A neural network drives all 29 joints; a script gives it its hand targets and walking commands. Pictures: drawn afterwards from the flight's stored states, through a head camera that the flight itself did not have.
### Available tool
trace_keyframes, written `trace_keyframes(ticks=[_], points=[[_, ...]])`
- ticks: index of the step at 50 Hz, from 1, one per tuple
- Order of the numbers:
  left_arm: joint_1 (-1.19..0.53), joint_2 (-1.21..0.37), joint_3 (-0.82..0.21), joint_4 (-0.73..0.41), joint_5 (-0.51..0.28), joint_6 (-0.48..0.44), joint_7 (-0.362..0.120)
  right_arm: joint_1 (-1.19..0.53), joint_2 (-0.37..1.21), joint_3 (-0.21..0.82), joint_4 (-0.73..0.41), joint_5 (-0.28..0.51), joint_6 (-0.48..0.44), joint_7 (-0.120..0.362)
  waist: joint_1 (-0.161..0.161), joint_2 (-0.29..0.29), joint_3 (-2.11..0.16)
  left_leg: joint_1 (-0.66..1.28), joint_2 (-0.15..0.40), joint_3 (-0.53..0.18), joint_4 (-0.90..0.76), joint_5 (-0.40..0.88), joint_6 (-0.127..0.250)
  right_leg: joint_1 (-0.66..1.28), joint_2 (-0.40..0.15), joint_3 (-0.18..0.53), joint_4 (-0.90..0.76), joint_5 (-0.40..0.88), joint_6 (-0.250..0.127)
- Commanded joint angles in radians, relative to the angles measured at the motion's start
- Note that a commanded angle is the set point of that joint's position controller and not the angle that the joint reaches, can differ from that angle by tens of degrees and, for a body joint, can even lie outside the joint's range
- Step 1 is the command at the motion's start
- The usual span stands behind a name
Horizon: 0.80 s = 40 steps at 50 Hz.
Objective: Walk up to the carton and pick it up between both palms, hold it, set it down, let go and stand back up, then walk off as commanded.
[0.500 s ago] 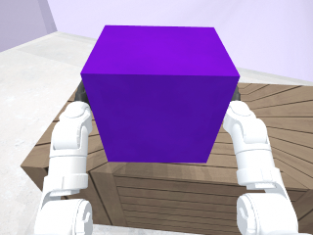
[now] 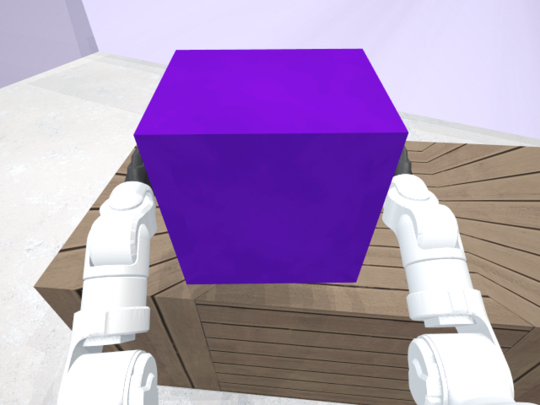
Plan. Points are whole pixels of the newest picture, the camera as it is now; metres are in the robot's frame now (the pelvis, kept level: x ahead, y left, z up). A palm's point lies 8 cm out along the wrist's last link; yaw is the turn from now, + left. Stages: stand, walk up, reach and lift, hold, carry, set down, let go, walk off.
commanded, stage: hold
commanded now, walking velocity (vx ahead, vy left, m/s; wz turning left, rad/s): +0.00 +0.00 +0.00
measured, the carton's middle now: (270, 172) +0.40 +0.02 +0.18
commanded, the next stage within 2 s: none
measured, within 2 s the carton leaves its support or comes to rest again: neither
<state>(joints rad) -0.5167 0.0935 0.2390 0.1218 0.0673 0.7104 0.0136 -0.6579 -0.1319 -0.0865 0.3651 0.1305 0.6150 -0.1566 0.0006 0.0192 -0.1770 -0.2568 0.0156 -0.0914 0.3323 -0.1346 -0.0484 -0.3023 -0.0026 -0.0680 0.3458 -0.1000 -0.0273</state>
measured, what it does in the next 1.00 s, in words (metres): stands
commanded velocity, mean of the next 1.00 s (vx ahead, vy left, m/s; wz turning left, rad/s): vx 0.00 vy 0.00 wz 0.00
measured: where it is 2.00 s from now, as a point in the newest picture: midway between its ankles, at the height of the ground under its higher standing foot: outside the picture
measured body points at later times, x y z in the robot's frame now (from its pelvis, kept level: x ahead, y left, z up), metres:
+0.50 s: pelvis +0.00 +0.00 +0.00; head -0.04 -0.01 +0.45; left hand +0.37 +0.19 +0.20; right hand +0.39 -0.17 +0.19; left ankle +0.02 +0.15 -0.75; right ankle +0.05 -0.10 -0.75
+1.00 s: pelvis +0.00 +0.00 +0.00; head -0.05 -0.01 +0.45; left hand +0.36 +0.19 +0.19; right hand +0.38 -0.16 +0.19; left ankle +0.02 +0.15 -0.75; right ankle +0.05 -0.10 -0.75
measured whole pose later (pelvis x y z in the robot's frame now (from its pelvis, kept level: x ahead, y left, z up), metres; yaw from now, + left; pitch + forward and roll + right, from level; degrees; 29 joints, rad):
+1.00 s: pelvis +0.00 +0.00 +0.00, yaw +0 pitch +2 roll +0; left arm -0.53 0.09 0.24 0.13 0.07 0.72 0.01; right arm -0.66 -0.13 -0.09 0.37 0.13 0.62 -0.16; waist 0.00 0.02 -0.18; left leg -0.25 0.01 -0.09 0.34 -0.13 -0.05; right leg -0.29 0.00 -0.07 0.35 -0.10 -0.03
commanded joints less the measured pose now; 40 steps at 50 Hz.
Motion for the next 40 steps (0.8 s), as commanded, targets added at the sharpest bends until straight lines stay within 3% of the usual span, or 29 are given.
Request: trace_keyframes(ticks=[1,11,20,30,40], points=[[-0.867,-0.537,-0.466,-0.298,-0.172,-0.087,-0.179,-0.819,0.625,0.402,-0.388,0.202,-0.097,0.135,-0.081,-0.072,-0.485,-0.042,-0.101,0.055,-0.076,0.060,0.037,0.612,0.016,0.082,-0.010,0.245,0.079],[-0.893,-0.537,-0.427,-0.197,-0.142,-0.085,-0.182,-0.849,0.635,0.357,-0.292,0.161,-0.103,0.160,-0.071,-0.081,-0.408,-0.065,-0.092,0.062,-0.101,-0.033,0.052,0.551,0.013,0.082,-0.036,0.074,0.070],[-0.840,-0.531,-0.411,-0.193,-0.133,-0.084,-0.188,-0.837,0.626,0.378,-0.326,0.173,-0.106,0.156,-0.067,-0.093,-0.432,-0.061,-0.098,0.066,-0.095,0.018,0.054,0.606,0.011,0.088,-0.027,0.177,0.075],[-0.800,-0.516,-0.424,-0.265,-0.148,-0.082,-0.191,-0.797,0.608,0.410,-0.398,0.204,-0.097,0.132,-0.075,-0.092,-0.490,-0.035,-0.108,0.065,-0.076,0.100,0.043,0.665,0.009,0.092,-0.004,0.343,0.089],[-0.853,-0.527,-0.449,-0.296,-0.166,-0.085,-0.183,-0.814,0.618,0.402,-0.394,0.204,-0.095,0.133,-0.081,-0.077,-0.493,-0.035,-0.104,0.060,-0.075,0.080,0.039,0.630,0.013,0.086,-0.006,0.286,0.083]])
